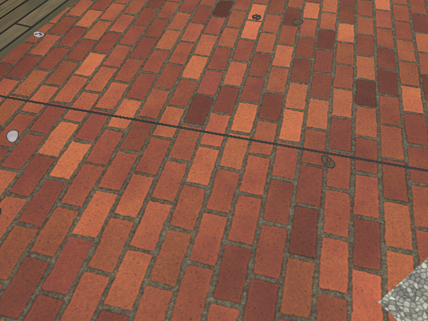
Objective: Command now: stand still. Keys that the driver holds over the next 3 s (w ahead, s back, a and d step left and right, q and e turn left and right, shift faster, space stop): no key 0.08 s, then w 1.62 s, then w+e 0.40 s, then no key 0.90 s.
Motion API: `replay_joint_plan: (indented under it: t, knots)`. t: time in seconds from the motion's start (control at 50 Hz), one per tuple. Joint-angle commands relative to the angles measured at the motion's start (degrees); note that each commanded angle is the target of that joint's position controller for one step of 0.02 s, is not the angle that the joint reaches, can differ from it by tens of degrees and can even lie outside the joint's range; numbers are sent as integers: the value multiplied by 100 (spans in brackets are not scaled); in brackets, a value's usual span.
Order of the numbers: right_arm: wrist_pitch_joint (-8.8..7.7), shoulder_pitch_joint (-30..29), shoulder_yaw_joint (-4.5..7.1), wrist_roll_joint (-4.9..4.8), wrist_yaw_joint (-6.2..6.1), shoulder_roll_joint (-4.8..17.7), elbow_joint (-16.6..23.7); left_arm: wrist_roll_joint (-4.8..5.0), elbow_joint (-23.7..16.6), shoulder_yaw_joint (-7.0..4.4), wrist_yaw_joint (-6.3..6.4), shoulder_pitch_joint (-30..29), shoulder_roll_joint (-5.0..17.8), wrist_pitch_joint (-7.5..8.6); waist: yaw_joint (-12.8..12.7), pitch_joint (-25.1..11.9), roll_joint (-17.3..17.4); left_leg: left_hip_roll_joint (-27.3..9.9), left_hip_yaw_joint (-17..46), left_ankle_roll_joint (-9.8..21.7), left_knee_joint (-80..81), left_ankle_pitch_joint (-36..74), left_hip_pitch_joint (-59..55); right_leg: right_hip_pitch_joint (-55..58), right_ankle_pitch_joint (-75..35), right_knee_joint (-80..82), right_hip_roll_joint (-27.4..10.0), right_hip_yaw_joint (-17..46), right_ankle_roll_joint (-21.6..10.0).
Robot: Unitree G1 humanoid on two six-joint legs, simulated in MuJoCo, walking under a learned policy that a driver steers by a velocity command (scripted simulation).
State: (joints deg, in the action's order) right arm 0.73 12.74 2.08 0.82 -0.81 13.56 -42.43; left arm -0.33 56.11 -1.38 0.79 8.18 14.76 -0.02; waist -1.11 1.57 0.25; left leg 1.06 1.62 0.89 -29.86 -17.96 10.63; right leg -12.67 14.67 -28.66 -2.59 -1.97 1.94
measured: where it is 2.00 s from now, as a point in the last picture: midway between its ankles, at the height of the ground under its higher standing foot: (235, 209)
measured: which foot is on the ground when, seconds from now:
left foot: down 0.00-0.34, up 0.36-0.78, down 0.80-1.00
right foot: down 0.00-0.82, up 0.84-1.00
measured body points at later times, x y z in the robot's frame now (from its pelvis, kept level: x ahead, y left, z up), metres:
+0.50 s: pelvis +0.10 -0.04 +0.01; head +0.11 -0.06 +0.46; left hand +0.07 +0.22 -0.12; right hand +0.21 -0.31 -0.11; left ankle +0.09 +0.11 -0.66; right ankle +0.03 -0.13 -0.74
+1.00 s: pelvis +0.37 +0.01 +0.01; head +0.39 +0.02 +0.46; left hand +0.46 +0.29 -0.12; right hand +0.44 -0.26 -0.12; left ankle +0.41 +0.09 -0.74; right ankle +0.38 -0.15 -0.65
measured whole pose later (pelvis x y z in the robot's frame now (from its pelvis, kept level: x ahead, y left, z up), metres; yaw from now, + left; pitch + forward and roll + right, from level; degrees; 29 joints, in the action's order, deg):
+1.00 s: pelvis +0.37 +0.01 +0.01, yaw -1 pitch +0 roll +2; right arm -5.4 14.2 3.3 0.0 2.1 14.1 -51.8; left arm 1.2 53.9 -3.0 0.5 13.0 16.3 4.9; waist 1.0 2.1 -2.4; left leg 3.9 -3.9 4.3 -19.6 -7.8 11.9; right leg -31.5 15.9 -64.8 -6.7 2.2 -2.2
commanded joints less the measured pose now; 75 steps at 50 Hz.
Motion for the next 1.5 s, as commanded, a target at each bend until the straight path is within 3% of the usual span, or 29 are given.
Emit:
replay_joint_plan:
  t: [0.02, 0.08, 0.14, 0.2, 0.26, 0.32, 0.34, 0.36, 0.4, 0.46, 0.58, 0.7, 0.74, 0.78, 0.8, 0.82, 0.84, 0.86, 0.9, 0.96, 1.02, 1.22, 1.28, 1.32, 1.34, 1.36, 1.38, 1.4, 1.5]
  knots:
    - [-86, 6, 165, -7, -33, 610, 228, 6, -98, -135, 49, -52, 673, 24, -19, -295, 54, -372, 345, 147, 516, 1816, 135, 365, -1137, 296, -158, 199, -117]
    - [-95, 43, 169, -12, -54, 613, 85, 9, 31, -140, 72, -75, 664, 6, -23, -252, 52, -356, 317, 129, 562, 1764, 134, 385, -1103, 334, -148, 193, -115]
    - [-46, 277, 253, -80, -96, 800, -113, 71, 179, -155, 84, 1, 604, -12, 52, -67, 300, -340, 485, 373, 865, -1014, 280, -62, 925, -82, 219, -212, -191]
    - [-150, 659, 348, -158, -111, 1120, -234, 140, -64, -135, 25, -430, 461, 199, 273, 621, 1014, -1410, 2160, 1057, 1885, -2951, 282, -1342, 1181, -1187, 319, -223, -378]
    - [-320, 463, 339, -191, -99, 1036, -250, 249, -88, -163, -137, -338, 518, 474, 111, 711, 981, -1747, 2405, 1192, 1878, -1997, 67, -1576, 1420, -1184, -52, 180, -756]
    - [-313, -213, 281, -211, -57, 846, -89, 154, 597, -291, -205, 1084, 645, 539, -548, 158, 405, -802, 906, 569, 762, -566, 1263, 1105, -124, 216, 179, 84, -728]
    - [-359, -397, 167, -167, -46, 443, 68, 123, 721, -408, -170, 1765, 1086, 534, -732, -35, -822, -81, -70, 109, -1042, -277, 2141, 1839, 900, 1095, -875, 1813, -1107]
    - [-461, -472, 189, -240, -90, 483, 268, 83, 739, -484, -225, 2179, 1530, 570, -815, -129, -1847, 326, -56, -71, -2550, -1429, 3188, 2319, 1277, 1890, -1920, 4033, -1865]
    - [-601, -157, 259, -382, -22, 741, 57, 71, 451, -266, -187, 1407, 804, 656, -378, 307, -773, -295, 460, 141, -3648, -756, 3839, 2094, 1379, 1834, -1747, 3346, -1695]
    - [-638, -332, 314, -209, 48, 707, -8, 59, 327, -143, -200, 1172, 548, 626, -212, 358, -513, -737, 183, 169, -3171, 462, 3614, 1730, -153, 1991, -1236, 1964, -1226]
    - [-563, -1292, 139, -208, 167, 232, 279, 12, 298, -118, -26, 1501, 778, 498, -362, 444, -463, -557, -343, -132, -1250, 1652, 2943, 1095, -1856, 2238, -802, 728, -1167]
    - [-615, -2058, 108, -269, 334, 390, 527, 130, 411, -180, 8, 1914, 857, 455, -365, 709, -527, -377, -334, 126, -81, 2017, 2534, 1536, -2128, 2192, -1158, 541, -1146]
    - [-637, -1811, 185, -244, 359, 595, 484, 121, 366, -242, 11, 1807, 973, 420, -75, 396, -614, -202, -404, 328, 9, 1697, 2009, 1885, -3594, 1648, -1256, 449, -1031]
    - [-610, -447, 396, -241, 294, 970, 78, 69, 296, -273, 20, 1654, 1019, 327, 685, -541, -724, 149, -644, 625, -8, 1498, 216, 1773, -5355, 33, -1034, 209, -835]
    - [-574, 632, 495, -216, 222, 1205, -205, 12, 192, -217, 24, 1609, 898, 308, 1132, -1223, -549, -406, -30, 893, -226, 1400, -1580, 602, -4387, -1440, -831, 157, -680]
    - [-563, 1259, 604, -94, 213, 1770, -403, -3, 65, 27, -56, 2381, 30, 405, 771, -2311, 1024, -2043, 2863, 1900, 193, 21, -3832, -1692, -824, -3914, 262, 91, -319]
    - [-548, 1241, 455, -127, 225, 1274, -458, 122, 171, -23, -119, 2208, 266, 590, 856, -2580, 1143, -2374, 4386, 2010, 1311, -789, -3681, -2361, 1688, -4818, 511, 954, -395]
    - [-575, 630, 354, -166, 224, 1026, -433, 304, -131, -181, -146, 1476, 785, 701, 734, -1355, 958, -2128, 3526, 1620, 1495, -882, -2726, -2912, 1401, -5092, 147, 905, -516]
    - [-646, -225, 241, -113, 259, 681, -345, 259, -274, -220, -68, 940, 753, 734, 335, -373, 202, -1675, 2013, 1323, 1828, 344, -888, -2564, 428, -4476, -382, 646, -546]
    - [-736, -419, 194, -70, 309, 522, -477, 143, -215, -218, -21, 1297, 364, 500, -87, -211, 404, -1300, 1108, 1275, 2234, 1029, 194, -1775, 72, -3851, -654, 640, -444]
    - [-767, -129, 236, -66, 216, 770, -682, 79, -493, -241, 9, 744, 417, 407, -68, 110, 313, -1282, 769, 1379, 2499, 1248, 395, -2289, -517, -3069, -743, 570, -249]
    - [-576, 927, 289, -210, 31, 1069, -1216, 126, -1172, -143, -233, -1115, 382, 547, 489, 348, 197, -1446, 253, 1031, 2116, 1641, -919, -2393, -1863, -228, -306, 324, -288]
    - [-458, 838, 336, -203, 11, 1185, -1242, 137, -1204, -219, -301, -832, 616, 593, 214, 112, 361, -1617, 300, 865, 1503, 2736, -1413, -1862, -1119, -19, -112, 190, -525]
    - [-389, 731, 254, -147, 6, 1009, -1175, 119, -748, -472, -250, 763, 1085, 602, -529, -908, 276, -1103, -122, 584, -440, 3917, -892, 402, -1115, 8, 60, 44, -859]
    - [-453, 1251, 78, -63, 43, 499, -1028, 1, -583, -618, -212, 1645, 1679, 585, -508, -1917, -719, -465, -451, 229, -2664, 2196, 1055, 2731, -808, -61, -1363, 2049, -1587]
    - [-589, 1510, -37, -85, 84, 172, -1125, 67, -482, -588, -253, 1905, 1596, 552, -448, -2443, -1659, 306, 91, 62, -3948, -1471, 2509, 3663, 247, 915, -2022, 4247, -2097]
    - [-701, 963, 131, -264, 116, 841, -1053, 104, -529, -437, -247, 1640, 1112, 565, -533, -1826, -1151, -49, 545, 193, -4532, -1421, 3167, 3265, 766, 1137, -1836, 3935, -1810]
    - [-769, 479, 166, -353, 118, 996, -903, 93, -663, -377, -224, 1099, 932, 573, -418, -1097, -863, -367, 369, 288, -4477, -845, 3378, 2444, 431, 1252, -1674, 3130, -1596]
    - [-543, 398, 181, -180, 48, 561, -961, -6, -692, -268, -252, 445, 579, 644, 194, -302, -471, -977, 207, 149, -3366, 397, 2395, 384, -1220, 2022, -1051, 1433, -1493]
